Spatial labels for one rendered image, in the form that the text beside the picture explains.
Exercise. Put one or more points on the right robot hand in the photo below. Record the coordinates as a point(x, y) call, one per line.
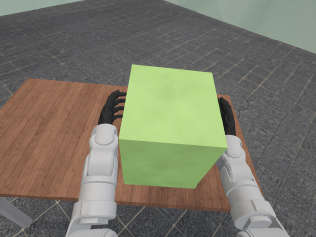
point(227, 117)

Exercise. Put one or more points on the robot right upper arm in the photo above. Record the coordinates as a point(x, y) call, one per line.
point(262, 232)

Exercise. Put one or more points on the left robot forearm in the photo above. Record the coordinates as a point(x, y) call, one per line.
point(96, 203)

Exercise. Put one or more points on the table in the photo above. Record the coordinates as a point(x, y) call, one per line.
point(45, 128)

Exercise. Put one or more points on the left robot hand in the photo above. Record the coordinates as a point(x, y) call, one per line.
point(107, 112)

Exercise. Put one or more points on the right robot forearm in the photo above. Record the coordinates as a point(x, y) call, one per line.
point(249, 210)

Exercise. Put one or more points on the carton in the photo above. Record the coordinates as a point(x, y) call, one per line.
point(172, 131)

